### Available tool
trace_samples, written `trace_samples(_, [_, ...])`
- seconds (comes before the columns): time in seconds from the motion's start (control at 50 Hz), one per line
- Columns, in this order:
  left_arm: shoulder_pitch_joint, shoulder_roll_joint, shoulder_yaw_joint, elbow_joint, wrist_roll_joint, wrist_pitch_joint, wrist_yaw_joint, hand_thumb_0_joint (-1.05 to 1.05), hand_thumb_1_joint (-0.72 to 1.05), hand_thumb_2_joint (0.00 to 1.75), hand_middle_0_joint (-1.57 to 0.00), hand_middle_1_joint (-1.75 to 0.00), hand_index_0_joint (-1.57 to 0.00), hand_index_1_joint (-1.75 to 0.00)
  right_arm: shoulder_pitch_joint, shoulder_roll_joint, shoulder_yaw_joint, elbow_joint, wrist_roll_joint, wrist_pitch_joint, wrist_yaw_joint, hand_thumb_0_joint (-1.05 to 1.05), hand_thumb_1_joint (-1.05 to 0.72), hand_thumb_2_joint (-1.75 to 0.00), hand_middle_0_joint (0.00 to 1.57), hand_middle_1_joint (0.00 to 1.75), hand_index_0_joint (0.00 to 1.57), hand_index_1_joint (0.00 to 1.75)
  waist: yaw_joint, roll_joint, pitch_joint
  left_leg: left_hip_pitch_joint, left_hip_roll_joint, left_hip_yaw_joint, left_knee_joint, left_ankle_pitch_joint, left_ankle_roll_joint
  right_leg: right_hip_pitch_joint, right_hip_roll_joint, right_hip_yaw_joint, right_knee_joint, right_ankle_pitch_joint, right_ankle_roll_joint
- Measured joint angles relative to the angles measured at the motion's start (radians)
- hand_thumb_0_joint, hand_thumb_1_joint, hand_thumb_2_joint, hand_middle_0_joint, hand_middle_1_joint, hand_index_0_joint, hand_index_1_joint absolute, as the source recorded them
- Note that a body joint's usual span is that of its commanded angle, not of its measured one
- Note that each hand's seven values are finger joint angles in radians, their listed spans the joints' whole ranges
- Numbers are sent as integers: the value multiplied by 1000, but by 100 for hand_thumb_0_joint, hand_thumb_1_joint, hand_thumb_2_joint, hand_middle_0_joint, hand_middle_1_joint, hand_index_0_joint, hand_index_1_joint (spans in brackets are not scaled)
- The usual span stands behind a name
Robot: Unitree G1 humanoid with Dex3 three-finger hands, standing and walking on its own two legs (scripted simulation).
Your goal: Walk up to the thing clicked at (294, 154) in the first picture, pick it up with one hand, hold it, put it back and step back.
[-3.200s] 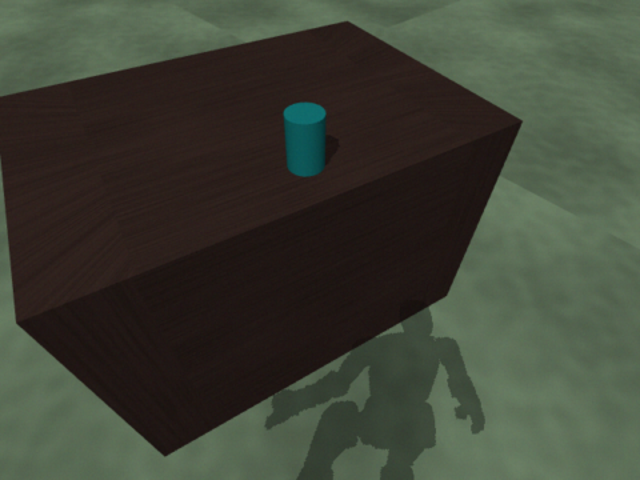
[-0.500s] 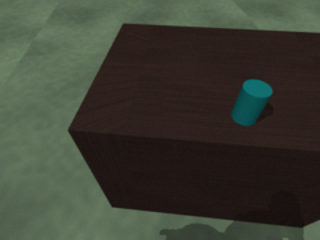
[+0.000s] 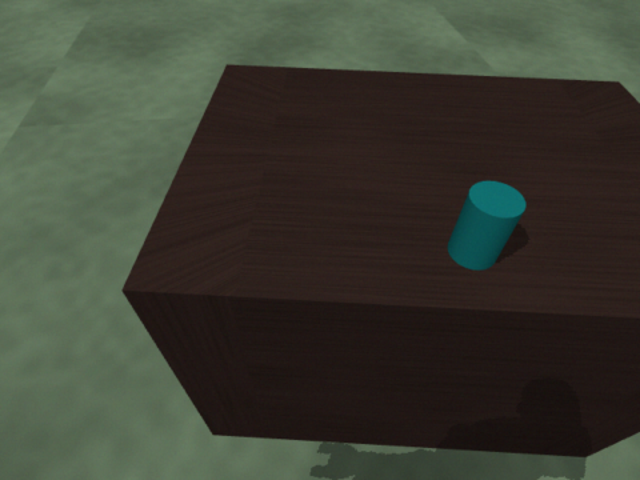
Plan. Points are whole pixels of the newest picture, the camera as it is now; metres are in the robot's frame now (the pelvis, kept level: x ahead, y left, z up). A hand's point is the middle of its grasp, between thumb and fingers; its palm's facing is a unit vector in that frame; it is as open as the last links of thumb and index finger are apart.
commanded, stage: walk up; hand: right
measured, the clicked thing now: (483, 226) +0.49 -0.24 +0.03
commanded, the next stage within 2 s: stand in 0.92 s
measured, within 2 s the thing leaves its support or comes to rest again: neither
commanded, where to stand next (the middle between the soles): +0.07 -0.01 m, yaw -2 degrees
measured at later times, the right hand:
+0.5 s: hand out of the picture +0.08 -0.26 -0.15, palm faces +0.02 +0.95 -0.32, open 7.4 cm
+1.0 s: hand out of the picture +0.08 -0.26 -0.15, palm faces +0.03 +0.95 -0.32, open 7.4 cm
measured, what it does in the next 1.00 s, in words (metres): stands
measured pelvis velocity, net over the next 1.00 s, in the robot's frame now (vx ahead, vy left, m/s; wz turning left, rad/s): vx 0.01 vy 0.00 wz -0.03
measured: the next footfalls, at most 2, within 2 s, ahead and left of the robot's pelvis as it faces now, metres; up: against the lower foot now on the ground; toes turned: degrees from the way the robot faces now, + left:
none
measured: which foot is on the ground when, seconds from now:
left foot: down 0.00-1.00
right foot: down 0.00-1.00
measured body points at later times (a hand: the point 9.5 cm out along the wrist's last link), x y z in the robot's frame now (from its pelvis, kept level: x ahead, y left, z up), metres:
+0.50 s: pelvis +0.00 -0.01 +0.00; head +0.01 -0.01 +0.45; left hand +0.09 +0.30 -0.12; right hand +0.08 -0.31 -0.13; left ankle +0.02 +0.10 -0.74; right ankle -0.02 -0.15 -0.74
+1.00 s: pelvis +0.01 +0.00 +0.01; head +0.02 +0.00 +0.46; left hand +0.10 +0.30 -0.12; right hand +0.08 -0.31 -0.13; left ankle +0.02 +0.10 -0.74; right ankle -0.02 -0.15 -0.74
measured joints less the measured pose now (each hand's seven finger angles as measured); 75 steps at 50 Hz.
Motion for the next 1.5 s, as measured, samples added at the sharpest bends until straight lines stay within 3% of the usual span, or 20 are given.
trace_samples(0.24, [-36,-14,1,40,6,6,3,0,90,90,-20,-30,-20,-30,-39,-10,-12,38,0,6,-2,0,-90,-90,20,30,20,30,-3,11,-6,49,4,10,-52,18,-7,35,4,10,-32,12,-5])
trace_samples(0.92, [-18,-22,10,63,15,19,2,0,90,90,-20,-30,-20,-30,-13,1,-14,72,-5,14,-2,0,-90,-90,20,30,20,30,-6,6,1,66,9,32,-84,26,-6,43,8,32,-65,29,-3])
trace_samples(1.06, [-35,-22,9,62,2,29,-2,0,90,90,-20,-30,-20,-30,-31,12,4,84,4,-6,-11,0,-90,-90,20,30,20,30,-10,-8,3,82,8,26,-120,46,-10,58,7,25,-95,44,-4])
trace_samples(1.5, [-12,-35,14,72,7,34,-12,0,90,90,-20,-30,-20,-30,-25,5,14,104,2,-10,-15,0,-90,-90,20,30,20,30,-9,1,2,84,23,6,-146,73,-26,69,23,6,-128,68,-20])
